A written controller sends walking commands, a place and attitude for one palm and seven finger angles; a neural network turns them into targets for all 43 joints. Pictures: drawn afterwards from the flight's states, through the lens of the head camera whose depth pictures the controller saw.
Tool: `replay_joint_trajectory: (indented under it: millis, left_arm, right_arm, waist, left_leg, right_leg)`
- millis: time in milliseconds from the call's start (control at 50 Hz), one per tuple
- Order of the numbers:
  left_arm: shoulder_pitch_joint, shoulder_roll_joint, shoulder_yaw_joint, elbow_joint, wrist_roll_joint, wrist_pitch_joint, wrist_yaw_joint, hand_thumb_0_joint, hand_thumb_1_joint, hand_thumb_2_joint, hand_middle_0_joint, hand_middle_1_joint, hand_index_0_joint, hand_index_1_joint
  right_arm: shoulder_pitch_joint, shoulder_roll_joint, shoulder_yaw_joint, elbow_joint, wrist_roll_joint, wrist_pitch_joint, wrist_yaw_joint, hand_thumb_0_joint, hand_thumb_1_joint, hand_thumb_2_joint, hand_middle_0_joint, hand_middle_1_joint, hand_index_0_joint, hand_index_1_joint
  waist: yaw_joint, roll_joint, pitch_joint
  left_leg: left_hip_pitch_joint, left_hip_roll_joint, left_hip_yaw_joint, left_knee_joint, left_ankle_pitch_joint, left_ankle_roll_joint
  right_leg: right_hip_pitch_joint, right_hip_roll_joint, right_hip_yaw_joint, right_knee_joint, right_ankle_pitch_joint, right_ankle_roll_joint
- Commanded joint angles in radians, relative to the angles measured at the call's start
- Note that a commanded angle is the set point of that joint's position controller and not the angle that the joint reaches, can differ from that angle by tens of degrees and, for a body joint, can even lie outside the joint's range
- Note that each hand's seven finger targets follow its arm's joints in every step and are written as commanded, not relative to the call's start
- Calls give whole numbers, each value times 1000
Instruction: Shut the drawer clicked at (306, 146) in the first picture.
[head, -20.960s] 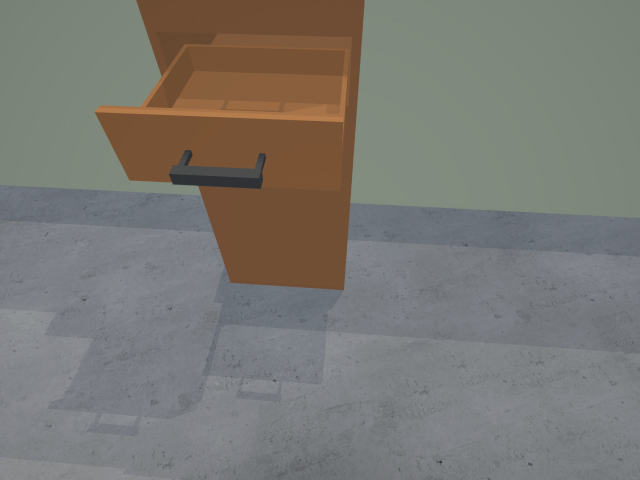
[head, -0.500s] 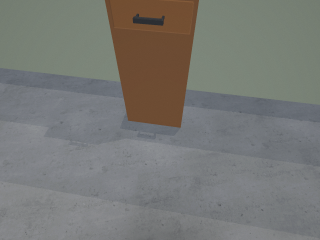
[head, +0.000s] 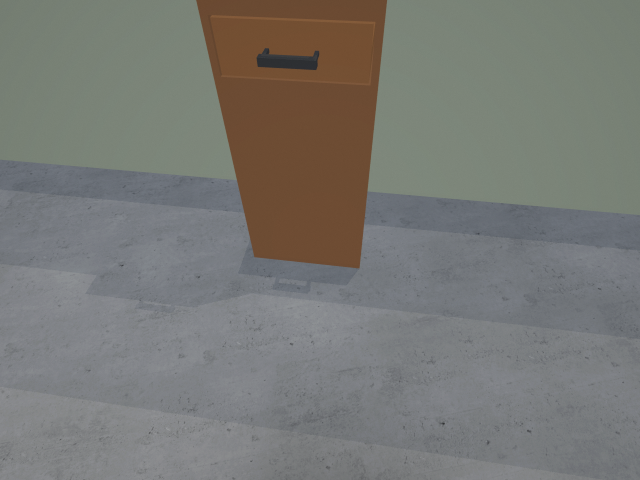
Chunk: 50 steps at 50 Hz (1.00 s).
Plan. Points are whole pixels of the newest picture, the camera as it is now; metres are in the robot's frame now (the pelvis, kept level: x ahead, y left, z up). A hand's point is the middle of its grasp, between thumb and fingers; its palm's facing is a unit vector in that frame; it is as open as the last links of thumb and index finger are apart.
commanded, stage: let the arm hang, fingers relaxed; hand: left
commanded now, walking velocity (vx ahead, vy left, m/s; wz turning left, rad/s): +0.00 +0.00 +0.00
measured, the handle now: (289, 57) +1.00 +0.13 +0.07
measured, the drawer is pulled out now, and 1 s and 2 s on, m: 0.00 0.00 0.00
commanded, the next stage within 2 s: look to check the result in 0.06 s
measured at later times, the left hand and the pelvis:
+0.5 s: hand out of the picture +0.08 +0.21 -0.16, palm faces +0.02 -0.95 -0.33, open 7.4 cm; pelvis +0.02 -0.02 +0.00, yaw +0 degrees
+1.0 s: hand out of the picture +0.12 +0.21 -0.15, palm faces -0.01 -0.94 -0.34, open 7.4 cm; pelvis +0.03 -0.03 +0.00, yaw +0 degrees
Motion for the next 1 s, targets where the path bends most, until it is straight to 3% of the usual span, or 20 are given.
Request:
replay_joint_trajectory:
  millis: [0,340,560,720,900,980]
  left_arm:
    - [16,174,39,-33,4,-22,8,0,900,900,-200,-300,-200,-300]
    - [-28,240,45,-24,3,-33,7,0,900,900,-200,-300,-200,-300]
    - [-70,278,48,-27,3,-32,3,0,900,900,-200,-300,-200,-300]
    - [-81,294,50,-35,2,-37,7,0,900,900,-200,-300,-200,-300]
    - [-95,298,48,-39,1,-35,5,0,900,900,-200,-300,-200,-300]
    - [-91,299,49,-39,1,-37,5,0,900,900,-200,-300,-200,-300]
  right_arm:
    - [26,-143,-29,-34,1,-10,-11,0,-900,-900,200,300,200,300]
    - [-42,-214,-35,-31,3,-8,-12,0,-900,-900,200,300,200,300]
    - [-67,-254,-34,-31,1,-5,-6,0,-900,-900,200,300,200,300]
    - [-77,-273,-35,-39,4,-8,-8,0,-900,-900,200,300,200,300]
    - [-84,-278,-33,-38,3,-7,-8,0,-900,-900,200,300,200,300]
    - [-80,-281,-34,-36,3,-9,-9,0,-900,-900,200,300,200,300]
  waist:
    - [2,-4,-20]
    - [-3,-21,-58]
    - [-3,-25,-44]
    - [-1,-29,-78]
    - [-4,-28,-63]
    - [-4,-26,-86]
  left_leg:
    - [-30,125,-123,-98,65,12]
    - [40,132,-109,-92,121,1]
    - [36,131,-106,-104,81,-3]
    - [53,138,-100,-98,151,-7]
    - [61,140,-101,-115,126,-9]
    - [71,142,-98,-108,144,-8]
  right_leg:
    - [41,-104,127,-95,-14,-25]
    - [87,-121,134,-126,101,-29]
    - [90,-123,152,-165,24,-23]
    - [136,-127,140,-140,189,-12]
    - [126,-123,149,-154,144,-15]
    - [144,-126,150,-151,186,-10]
